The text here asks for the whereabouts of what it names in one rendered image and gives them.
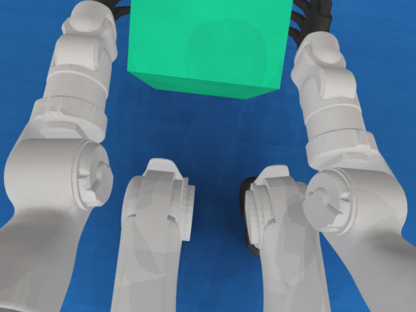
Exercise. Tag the right robot upper arm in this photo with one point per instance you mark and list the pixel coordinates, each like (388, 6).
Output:
(361, 214)

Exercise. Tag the left robot hand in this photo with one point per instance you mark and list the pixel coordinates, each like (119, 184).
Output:
(118, 11)

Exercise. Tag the right robot hand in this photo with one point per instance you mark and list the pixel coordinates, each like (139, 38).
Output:
(318, 18)

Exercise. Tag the robot left thigh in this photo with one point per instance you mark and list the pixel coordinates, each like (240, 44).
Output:
(150, 245)

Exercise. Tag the right robot forearm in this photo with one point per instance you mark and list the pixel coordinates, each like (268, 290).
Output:
(330, 105)

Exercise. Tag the left robot upper arm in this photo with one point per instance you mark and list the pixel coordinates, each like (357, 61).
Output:
(53, 184)

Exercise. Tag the carton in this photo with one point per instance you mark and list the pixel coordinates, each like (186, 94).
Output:
(224, 48)

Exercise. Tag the robot thigh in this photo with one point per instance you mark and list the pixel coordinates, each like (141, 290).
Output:
(150, 245)
(293, 271)

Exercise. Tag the left robot forearm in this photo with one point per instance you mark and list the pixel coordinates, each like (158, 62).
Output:
(73, 104)

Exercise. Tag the robot right thigh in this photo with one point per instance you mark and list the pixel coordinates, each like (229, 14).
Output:
(293, 271)

